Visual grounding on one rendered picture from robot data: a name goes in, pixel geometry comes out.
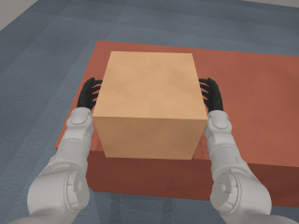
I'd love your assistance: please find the robot right forearm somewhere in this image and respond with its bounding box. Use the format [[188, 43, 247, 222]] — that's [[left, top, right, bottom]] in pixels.
[[204, 110, 272, 212]]

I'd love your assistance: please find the robot left upper arm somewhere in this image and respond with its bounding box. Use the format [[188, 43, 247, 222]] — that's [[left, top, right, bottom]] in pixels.
[[8, 168, 90, 224]]

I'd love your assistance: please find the pedestal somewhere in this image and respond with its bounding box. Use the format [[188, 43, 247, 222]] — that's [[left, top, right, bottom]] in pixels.
[[55, 40, 299, 208]]

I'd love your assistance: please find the robot right upper arm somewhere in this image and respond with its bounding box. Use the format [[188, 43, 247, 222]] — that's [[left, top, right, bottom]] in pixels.
[[209, 172, 299, 224]]

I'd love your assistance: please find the robot left forearm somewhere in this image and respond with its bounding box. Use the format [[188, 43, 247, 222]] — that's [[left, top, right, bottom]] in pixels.
[[27, 107, 94, 212]]

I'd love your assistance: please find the carton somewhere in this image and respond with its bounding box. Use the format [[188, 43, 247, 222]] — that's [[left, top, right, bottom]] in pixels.
[[92, 51, 208, 160]]

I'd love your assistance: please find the robot left hand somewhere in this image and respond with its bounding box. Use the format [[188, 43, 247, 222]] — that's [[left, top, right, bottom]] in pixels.
[[77, 77, 103, 110]]

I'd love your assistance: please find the robot right hand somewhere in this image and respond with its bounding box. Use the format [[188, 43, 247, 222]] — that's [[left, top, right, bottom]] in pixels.
[[198, 77, 223, 113]]

